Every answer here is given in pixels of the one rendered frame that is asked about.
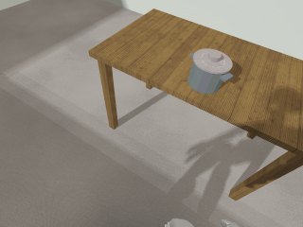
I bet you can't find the pot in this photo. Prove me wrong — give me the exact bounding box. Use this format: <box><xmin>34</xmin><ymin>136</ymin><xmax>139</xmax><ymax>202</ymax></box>
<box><xmin>187</xmin><ymin>52</ymin><xmax>234</xmax><ymax>95</ymax></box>

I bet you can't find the table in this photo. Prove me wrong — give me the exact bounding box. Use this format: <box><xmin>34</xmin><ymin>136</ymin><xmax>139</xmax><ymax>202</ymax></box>
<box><xmin>88</xmin><ymin>9</ymin><xmax>303</xmax><ymax>201</ymax></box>

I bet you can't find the knob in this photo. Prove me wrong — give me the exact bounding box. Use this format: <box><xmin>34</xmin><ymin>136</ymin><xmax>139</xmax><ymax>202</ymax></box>
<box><xmin>207</xmin><ymin>51</ymin><xmax>222</xmax><ymax>61</ymax></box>

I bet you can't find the lid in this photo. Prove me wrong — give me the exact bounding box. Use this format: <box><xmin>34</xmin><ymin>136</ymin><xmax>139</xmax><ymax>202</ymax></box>
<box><xmin>193</xmin><ymin>48</ymin><xmax>233</xmax><ymax>75</ymax></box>

